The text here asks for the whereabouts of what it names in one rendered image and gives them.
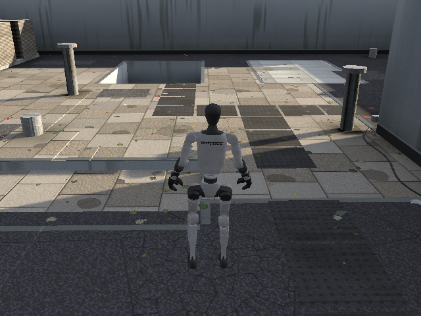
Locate robot right hand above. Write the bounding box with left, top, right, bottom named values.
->
left=237, top=177, right=252, bottom=190

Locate right robot shin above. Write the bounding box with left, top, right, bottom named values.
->
left=220, top=216, right=229, bottom=259

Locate robot left hand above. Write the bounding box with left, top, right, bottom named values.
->
left=168, top=177, right=183, bottom=191

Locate robot torso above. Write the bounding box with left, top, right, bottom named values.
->
left=197, top=129, right=227, bottom=198

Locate robot left upper arm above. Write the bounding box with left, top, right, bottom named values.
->
left=178, top=132, right=199, bottom=167

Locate right robot forearm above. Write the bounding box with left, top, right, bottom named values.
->
left=238, top=159, right=250, bottom=180

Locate left robot forearm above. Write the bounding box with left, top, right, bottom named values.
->
left=170, top=157, right=184, bottom=180

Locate robot right upper arm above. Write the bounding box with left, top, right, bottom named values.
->
left=226, top=133, right=244, bottom=169

